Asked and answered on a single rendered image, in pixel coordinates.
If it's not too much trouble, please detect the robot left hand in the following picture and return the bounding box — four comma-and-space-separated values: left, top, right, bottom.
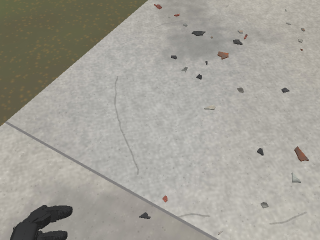
10, 205, 73, 240

